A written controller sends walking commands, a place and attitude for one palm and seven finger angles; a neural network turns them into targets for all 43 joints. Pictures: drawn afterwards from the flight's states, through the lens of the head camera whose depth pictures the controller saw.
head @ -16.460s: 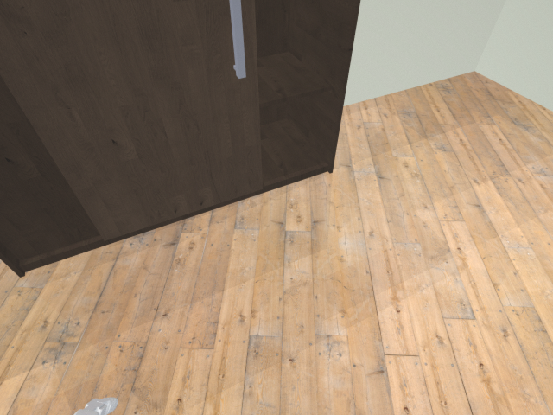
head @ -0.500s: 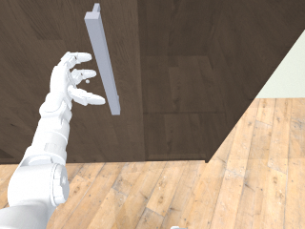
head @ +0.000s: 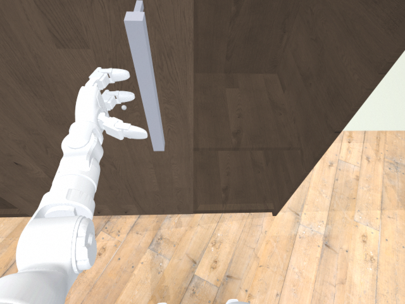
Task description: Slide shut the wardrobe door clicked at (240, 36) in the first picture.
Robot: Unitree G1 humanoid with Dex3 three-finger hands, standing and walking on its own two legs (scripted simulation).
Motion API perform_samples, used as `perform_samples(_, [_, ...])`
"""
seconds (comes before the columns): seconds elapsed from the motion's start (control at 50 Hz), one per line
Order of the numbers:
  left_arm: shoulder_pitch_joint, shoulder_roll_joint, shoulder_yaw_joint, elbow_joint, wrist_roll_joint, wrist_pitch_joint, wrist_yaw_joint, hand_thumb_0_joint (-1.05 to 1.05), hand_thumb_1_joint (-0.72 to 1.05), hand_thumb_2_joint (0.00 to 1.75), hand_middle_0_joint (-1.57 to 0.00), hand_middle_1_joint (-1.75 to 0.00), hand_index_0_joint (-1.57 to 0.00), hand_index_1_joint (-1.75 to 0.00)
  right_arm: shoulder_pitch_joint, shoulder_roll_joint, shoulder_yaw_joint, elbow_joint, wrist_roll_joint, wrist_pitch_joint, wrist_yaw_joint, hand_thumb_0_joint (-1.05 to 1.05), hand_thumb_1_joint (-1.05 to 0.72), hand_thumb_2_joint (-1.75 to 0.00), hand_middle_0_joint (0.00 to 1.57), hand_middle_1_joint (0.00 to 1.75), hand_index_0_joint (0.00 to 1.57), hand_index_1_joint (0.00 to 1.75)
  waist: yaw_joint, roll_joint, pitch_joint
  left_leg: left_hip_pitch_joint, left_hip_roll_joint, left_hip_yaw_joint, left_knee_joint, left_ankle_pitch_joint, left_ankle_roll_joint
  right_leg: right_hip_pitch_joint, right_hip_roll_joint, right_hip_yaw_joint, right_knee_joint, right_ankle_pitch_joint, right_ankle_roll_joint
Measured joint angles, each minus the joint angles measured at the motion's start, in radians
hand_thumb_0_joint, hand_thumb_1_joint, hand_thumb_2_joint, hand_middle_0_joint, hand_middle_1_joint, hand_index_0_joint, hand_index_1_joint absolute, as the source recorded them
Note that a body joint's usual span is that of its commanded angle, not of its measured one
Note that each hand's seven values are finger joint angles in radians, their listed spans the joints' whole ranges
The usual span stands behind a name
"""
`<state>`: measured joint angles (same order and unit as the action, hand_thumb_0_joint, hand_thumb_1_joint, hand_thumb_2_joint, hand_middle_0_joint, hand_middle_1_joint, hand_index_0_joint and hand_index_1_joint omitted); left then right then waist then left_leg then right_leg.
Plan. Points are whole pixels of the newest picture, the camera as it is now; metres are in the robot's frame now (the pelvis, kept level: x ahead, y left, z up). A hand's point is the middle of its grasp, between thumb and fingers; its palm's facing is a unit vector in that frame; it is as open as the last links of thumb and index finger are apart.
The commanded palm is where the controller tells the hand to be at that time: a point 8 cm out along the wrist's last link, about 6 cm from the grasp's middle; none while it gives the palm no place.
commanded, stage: move the hooked fingers beside the handle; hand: left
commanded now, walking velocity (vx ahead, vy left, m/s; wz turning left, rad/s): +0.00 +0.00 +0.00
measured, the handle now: (151, 91) +0.52 +0.09 +0.11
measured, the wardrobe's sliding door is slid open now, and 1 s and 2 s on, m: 0.41 0.41 0.41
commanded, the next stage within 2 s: feel for the door with the fingertips in 0.66 s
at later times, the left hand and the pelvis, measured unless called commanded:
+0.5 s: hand (124, 110) +0.46 +0.13 +0.12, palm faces -0.03 -1.00 -0.02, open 13.9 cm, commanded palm +0.44 +0.19 +0.12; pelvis +0.00 -0.01 +0.00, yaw +0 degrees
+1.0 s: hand (136, 110) +0.46 +0.11 +0.11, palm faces -0.03 -1.00 +0.00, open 14.0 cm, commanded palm +0.44 +0.17 +0.12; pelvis +0.00 -0.01 +0.00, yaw +0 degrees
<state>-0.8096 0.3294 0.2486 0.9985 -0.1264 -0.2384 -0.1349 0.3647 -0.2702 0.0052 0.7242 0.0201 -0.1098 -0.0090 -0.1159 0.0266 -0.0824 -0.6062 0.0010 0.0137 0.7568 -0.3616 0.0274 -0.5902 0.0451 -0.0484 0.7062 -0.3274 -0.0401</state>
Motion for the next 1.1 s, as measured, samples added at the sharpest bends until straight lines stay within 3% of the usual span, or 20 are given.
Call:
perform_samples(0.18, [-0.027, -0.003, 0.023, 0.040, 0.031, -0.013, 0.028, -0.01, -0.50, 0.30, -0.31, -1.20, -0.33, -1.21, -0.020, 0.011, 0.012, -0.020, -0.010, 0.004, 0.005, 0.01, -0.90, -0.90, 0.20, 0.30, 0.21, 0.30, -0.006, 0.003, 0.001, -0.006, -0.001, 0.010, 0.003, -0.001, 0.002, -0.013, -0.002, 0.010, 0.013, -0.003, 0.002])
perform_samples(0.38, [0.027, 0.016, 0.017, -0.011, 0.004, -0.003, 0.003, -0.01, -0.50, 0.30, -0.30, -1.20, -0.31, -1.21, 0.008, 0.011, 0.007, -0.018, 0.003, 0.018, 0.003, 0.01, -0.90, -0.90, 0.20, 0.30, 0.21, 0.30, 0.009, 0.009, -0.005, 0.018, 0.006, 0.006, -0.008, -0.002, -0.004, 0.012, 0.006, 0.007, -0.002, -0.002, -0.005])
perform_samples(0.56, [0.030, -0.025, -0.012, -0.016, -0.006, 0.013, 0.004, -0.01, -0.50, 0.30, -0.30, -1.20, -0.31, -1.20, -0.014, 0.000, 0.002, -0.005, 0.008, 0.011, -0.004, 0.01, -0.90, -0.90, 0.20, 0.30, 0.20, 0.30, 0.014, 0.004, 0.003, 0.027, 0.005, -0.007, -0.011, 0.007, -0.010, 0.026, 0.006, -0.006, -0.006, 0.003, -0.010])
perform_samples(0.68, [-0.008, 0.002, 0.019, 0.016, 0.025, -0.015, 0.030, -0.01, -0.50, 0.30, -0.31, -1.20, -0.31, -1.20, -0.037, 0.002, 0.007, -0.019, 0.002, -0.002, -0.009, 0.01, -0.90, -0.90, 0.20, 0.30, 0.20, 0.30, 0.000, -0.001, 0.017, 0.011, 0.008, -0.004, -0.005, 0.012, -0.013, 0.005, 0.009, -0.003, 0.005, 0.007, -0.015])
perform_samples(0.8, [-0.032, 0.028, 0.012, 0.040, 0.011, -0.019, 0.002, -0.01, -0.50, 0.30, -0.31, -1.20, -0.30, -1.20, -0.021, 0.003, 0.008, -0.013, 0.005, -0.001, -0.006, 0.01, -0.90, -0.90, 0.20, 0.30, 0.20, 0.30, 0.004, 0.007, 0.007, 0.006, 0.009, -0.003, -0.007, 0.012, -0.015, -0.001, 0.010, -0.002, 0.006, 0.006, -0.016])
perform_samples(0.94, [-0.001, -0.020, -0.009, 0.019, -0.017, 0.016, -0.003, -0.01, -0.50, 0.30, -0.30, -1.20, -0.30, -1.20, 0.001, 0.003, 0.003, -0.002, 0.008, 0.007, 0.002, 0.01, -0.90, -0.90, 0.20, 0.30, 0.20, 0.30, 0.013, 0.013, -0.004, 0.019, 0.009, -0.005, -0.015, 0.012, -0.015, 0.013, 0.010, -0.003, -0.005, 0.006, -0.016])
perform_samples(1.1, [0.022, -0.068, -0.032, -0.034, 0.020, -0.024, 0.069, -0.01, -0.50, 0.30, -0.30, -1.20, -0.30, -1.20, -0.012, 0.008, -0.003, -0.005, -0.003, -0.005, 0.011, 0.01, -0.90, -0.90, 0.20, 0.30, 0.20, 0.30, 0.004, 0.008, 0.003, 0.017, 0.008, -0.001, -0.006, 0.008, -0.014, 0.009, 0.009, 0.001, 0.007, 0.002, -0.015])
